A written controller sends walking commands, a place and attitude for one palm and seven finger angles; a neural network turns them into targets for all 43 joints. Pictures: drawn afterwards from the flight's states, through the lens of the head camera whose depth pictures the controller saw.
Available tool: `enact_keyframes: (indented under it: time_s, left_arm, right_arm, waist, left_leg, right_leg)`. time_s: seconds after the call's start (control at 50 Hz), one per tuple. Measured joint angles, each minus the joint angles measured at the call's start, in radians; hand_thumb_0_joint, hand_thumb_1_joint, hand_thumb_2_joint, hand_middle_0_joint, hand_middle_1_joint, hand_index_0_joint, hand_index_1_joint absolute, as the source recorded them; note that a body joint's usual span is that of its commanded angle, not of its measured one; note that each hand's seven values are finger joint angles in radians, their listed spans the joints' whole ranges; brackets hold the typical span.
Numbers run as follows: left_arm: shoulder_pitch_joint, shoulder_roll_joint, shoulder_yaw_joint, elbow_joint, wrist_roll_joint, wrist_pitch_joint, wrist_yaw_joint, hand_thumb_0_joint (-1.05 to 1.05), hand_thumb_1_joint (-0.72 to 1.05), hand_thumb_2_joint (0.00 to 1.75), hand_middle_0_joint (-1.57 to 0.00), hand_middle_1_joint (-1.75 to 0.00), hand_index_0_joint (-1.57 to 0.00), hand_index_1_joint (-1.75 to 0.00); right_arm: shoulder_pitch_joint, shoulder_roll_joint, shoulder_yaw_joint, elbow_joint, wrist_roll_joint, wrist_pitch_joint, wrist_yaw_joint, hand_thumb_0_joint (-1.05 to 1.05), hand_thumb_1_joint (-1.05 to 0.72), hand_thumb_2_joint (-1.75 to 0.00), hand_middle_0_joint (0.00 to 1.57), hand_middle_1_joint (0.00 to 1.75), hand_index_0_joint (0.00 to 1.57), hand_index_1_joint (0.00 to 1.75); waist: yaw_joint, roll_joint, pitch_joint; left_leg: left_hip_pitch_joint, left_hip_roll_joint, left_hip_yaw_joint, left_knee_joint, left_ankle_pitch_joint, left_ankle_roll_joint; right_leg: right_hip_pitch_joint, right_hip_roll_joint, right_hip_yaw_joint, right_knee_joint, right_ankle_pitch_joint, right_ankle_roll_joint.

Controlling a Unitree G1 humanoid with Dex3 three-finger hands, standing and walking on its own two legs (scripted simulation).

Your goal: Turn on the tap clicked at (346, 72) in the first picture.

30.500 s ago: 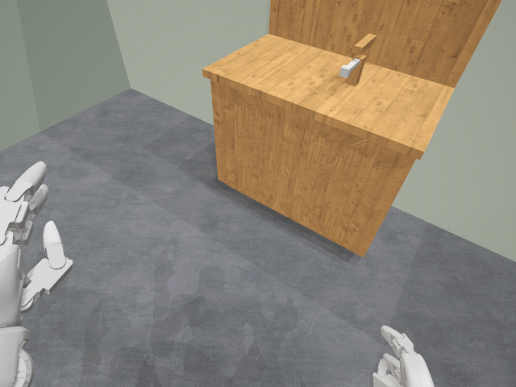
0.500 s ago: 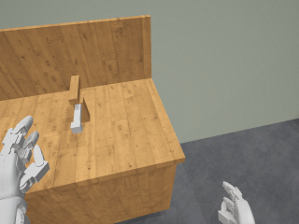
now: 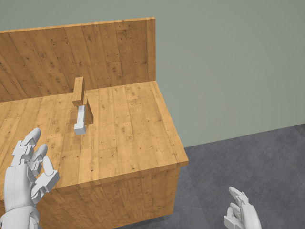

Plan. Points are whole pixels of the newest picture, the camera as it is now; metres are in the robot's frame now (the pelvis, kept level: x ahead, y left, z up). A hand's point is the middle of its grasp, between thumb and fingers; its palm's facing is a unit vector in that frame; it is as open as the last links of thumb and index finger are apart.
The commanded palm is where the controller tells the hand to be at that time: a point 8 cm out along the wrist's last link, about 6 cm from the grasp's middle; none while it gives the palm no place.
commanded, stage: turn the palm inward beside the body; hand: left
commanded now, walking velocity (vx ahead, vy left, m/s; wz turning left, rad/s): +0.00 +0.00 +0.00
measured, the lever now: (80, 128) +0.38 +0.28 +0.04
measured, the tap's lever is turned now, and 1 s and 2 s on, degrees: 0 0 0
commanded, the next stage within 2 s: reach beside the lever's end, fingers flat in 0.40 s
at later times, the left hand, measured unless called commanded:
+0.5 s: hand (68, 168) +0.20 +0.20 +0.14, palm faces +0.49 -0.86 -0.14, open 7.4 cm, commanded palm +0.14 +0.25 +0.14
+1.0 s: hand (67, 160) +0.23 +0.23 +0.11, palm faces +0.49 -0.86 -0.13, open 7.4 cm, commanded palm +0.18 +0.28 +0.11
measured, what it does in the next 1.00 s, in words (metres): stands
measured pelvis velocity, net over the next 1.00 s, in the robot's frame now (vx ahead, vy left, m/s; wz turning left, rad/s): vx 0.01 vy -0.01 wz -0.01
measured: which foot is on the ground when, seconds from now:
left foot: down 0.00-1.00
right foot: down 0.00-1.00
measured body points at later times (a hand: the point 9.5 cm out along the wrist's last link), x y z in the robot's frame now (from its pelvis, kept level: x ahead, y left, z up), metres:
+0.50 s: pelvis +0.01 -0.02 +0.00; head -0.01 -0.05 +0.45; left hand +0.16 +0.25 +0.15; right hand +0.21 -0.25 -0.08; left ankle +0.00 +0.10 -0.72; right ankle +0.02 -0.07 -0.72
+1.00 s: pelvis +0.01 -0.01 +0.00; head +0.00 -0.03 +0.45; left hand +0.20 +0.27 +0.12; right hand +0.19 -0.25 -0.09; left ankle +0.00 +0.10 -0.72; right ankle +0.02 -0.07 -0.72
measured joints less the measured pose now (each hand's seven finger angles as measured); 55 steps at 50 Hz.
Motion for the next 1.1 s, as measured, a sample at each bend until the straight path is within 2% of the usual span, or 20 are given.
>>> enact_keyframes:
  time_s: [0.1, 0.26, 0.46, 0.6, 0.74, 0.86, 0.98, 1.1]
  left_arm:
    - [-0.012, -0.002, 0.003, -0.007, -0.003, 0.003, 0.008, 0.02, 0.9, 0.9, -0.2, -0.31, -0.2, -0.3]
    - [-0.007, -0.006, -0.001, 0.005, -0.015, 0.041, -0.003, 0.02, 0.9, 0.9, -0.2, -0.31, -0.2, -0.3]
    - [0.001, -0.015, 0.0, 0.002, -0.004, -0.011, 0.007, 0.02, 0.9, 0.9, -0.2, -0.31, -0.2, -0.3]
    - [-0.014, -0.015, 0.003, 0.037, -0.015, 0.005, -0.005, 0.02, 0.9, 0.9, -0.2, -0.31, -0.21, -0.3]
    - [-0.095, -0.001, 0.032, 0.13, -0.009, -0.003, 0.024, 0.02, 0.9, 0.9, -0.21, -0.31, -0.21, -0.3]
    - [-0.158, 0.003, 0.046, 0.188, -0.01, -0.041, 0.015, 0.02, 0.9, 0.9, -0.2, -0.3, -0.2, -0.3]
    - [-0.169, 0.001, 0.047, 0.24, -0.02, -0.038, -0.008, 0.02, 0.9, 0.9, -0.2, -0.3, -0.2, -0.3]
    - [-0.176, -0.008, 0.062, 0.278, -0.007, -0.077, 0.013, 0.02, 0.9, 0.9, -0.2, -0.3, -0.2, -0.29]
  right_arm:
    - [-0.006, -0.001, 0.002, 0.006, 0.0, 0.001, -0.002, 0.01, -0.9, -0.9, 0.2, 0.3, 0.2, 0.3]
    - [-0.012, 0.0, -0.001, 0.007, 0.002, 0.012, -0.006, 0.01, -0.9, -0.9, 0.2, 0.3, 0.2, 0.3]
    - [-0.01, -0.009, -0.013, 0.008, -0.003, 0.011, 0.001, 0.01, -0.9, -0.9, 0.2, 0.3, 0.2, 0.3]
    - [-0.011, -0.006, -0.014, 0.013, 0.003, 0.024, -0.008, 0.01, -0.9, -0.9, 0.2, 0.3, 0.2, 0.3]
    - [-0.029, -0.004, -0.019, 0.035, 0.001, 0.031, -0.013, 0.01, -0.9, -0.9, 0.2, 0.3, 0.2, 0.3]
    - [-0.033, -0.006, -0.02, 0.049, 0.0, 0.032, -0.012, 0.01, -0.9, -0.9, 0.2, 0.3, 0.2, 0.3]
    - [-0.023, -0.004, -0.021, 0.041, 0.004, 0.042, -0.015, 0.01, -0.9, -0.9, 0.2, 0.3, 0.2, 0.3]
    - [-0.016, 0.0, -0.027, 0.039, -0.003, 0.045, -0.009, 0.01, -0.9, -0.9, 0.2, 0.3, 0.2, 0.3]
  waist:
    - [-0.001, 0.006, 0.001]
    - [0.0, 0.011, 0.001]
    - [0.0, 0.014, -0.004]
    - [-0.003, 0.011, -0.006]
    - [-0.01, 0.007, 0.01]
    - [-0.017, 0.007, 0.01]
    - [-0.023, 0.007, 0.004]
    - [-0.023, -0.008, 0.011]
  left_leg:
    - [0.009, 0.005, -0.005, -0.006, 0.0, -0.006]
    - [0.025, 0.015, -0.007, -0.025, 0.001, -0.015]
    - [0.025, 0.02, -0.01, -0.022, -0.007, -0.024]
    - [0.027, 0.023, -0.011, -0.028, -0.002, -0.028]
    - [0.007, 0.027, -0.018, -0.016, 0.001, -0.031]
    - [-0.006, 0.023, -0.012, -0.015, 0.002, -0.026]
    - [0.0, 0.017, 0.005, -0.031, 0.006, -0.016]
    - [-0.005, 0.012, 0.011, -0.03, 0.006, -0.009]
  right_leg:
    - [0.01, 0.005, -0.004, -0.008, 0.001, -0.006]
    - [0.026, 0.016, -0.005, -0.028, 0.003, -0.016]
    - [0.022, 0.021, -0.007, -0.019, -0.008, -0.025]
    - [0.024, 0.024, -0.009, -0.025, -0.004, -0.028]
    - [0.011, 0.027, -0.016, -0.026, 0.003, -0.027]
    - [-0.004, 0.023, -0.011, -0.022, 0.006, -0.025]
    - [-0.008, 0.017, 0.006, -0.025, 0.008, -0.017]
    - [-0.013, 0.012, 0.012, -0.022, 0.008, -0.011]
